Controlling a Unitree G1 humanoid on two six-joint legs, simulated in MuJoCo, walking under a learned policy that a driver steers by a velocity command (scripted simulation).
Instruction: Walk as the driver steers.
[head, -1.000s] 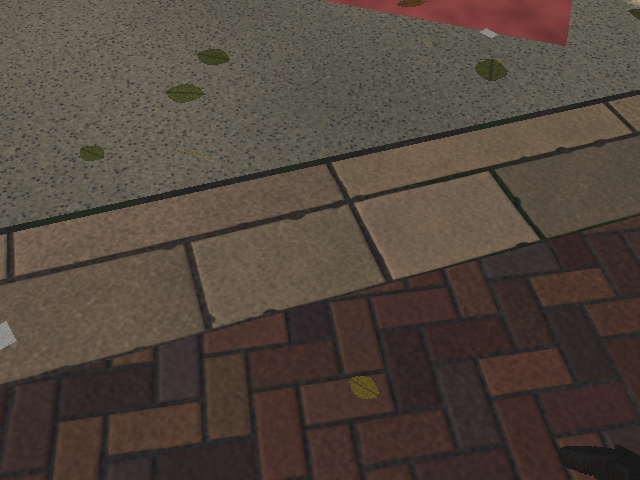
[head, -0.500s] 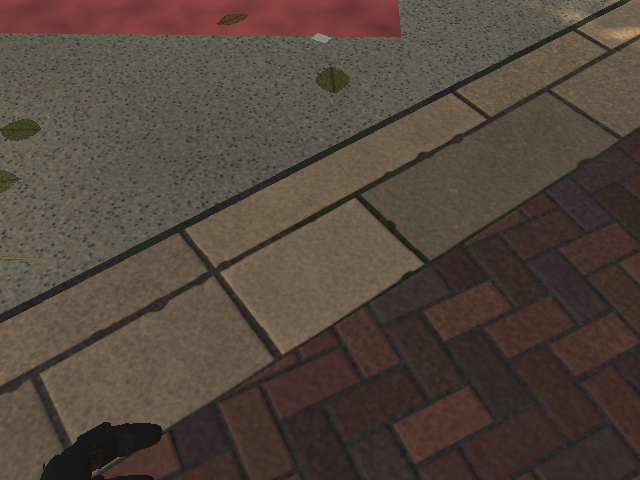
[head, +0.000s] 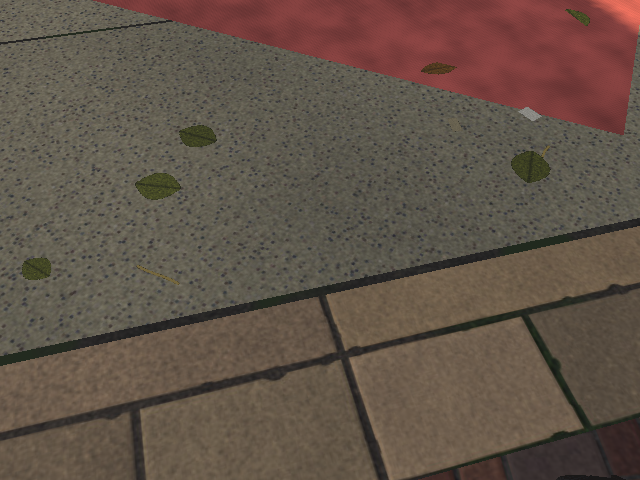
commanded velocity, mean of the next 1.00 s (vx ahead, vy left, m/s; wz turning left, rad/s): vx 0.50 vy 0.00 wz -0.12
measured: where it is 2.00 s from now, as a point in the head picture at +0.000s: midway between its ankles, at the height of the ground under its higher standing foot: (419, 214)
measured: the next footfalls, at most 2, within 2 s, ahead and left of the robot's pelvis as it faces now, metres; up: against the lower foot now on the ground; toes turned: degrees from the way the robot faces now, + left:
right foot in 0.54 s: +0.49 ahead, -0.11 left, +0.00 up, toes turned -2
left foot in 1.04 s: +0.79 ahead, +0.07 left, +0.00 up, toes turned -11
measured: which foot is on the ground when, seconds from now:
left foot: down 0.00-0.56, up 0.58-1.00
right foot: down 0.00-0.00, up 0.02-0.52, down 0.54-1.00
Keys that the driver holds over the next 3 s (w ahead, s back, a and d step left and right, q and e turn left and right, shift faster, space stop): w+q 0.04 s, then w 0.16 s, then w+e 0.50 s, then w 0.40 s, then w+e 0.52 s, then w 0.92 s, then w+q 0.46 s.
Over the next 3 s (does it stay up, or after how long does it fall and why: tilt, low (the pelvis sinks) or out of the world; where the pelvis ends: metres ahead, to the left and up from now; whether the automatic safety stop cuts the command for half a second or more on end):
stays up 1.58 -0.47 0.03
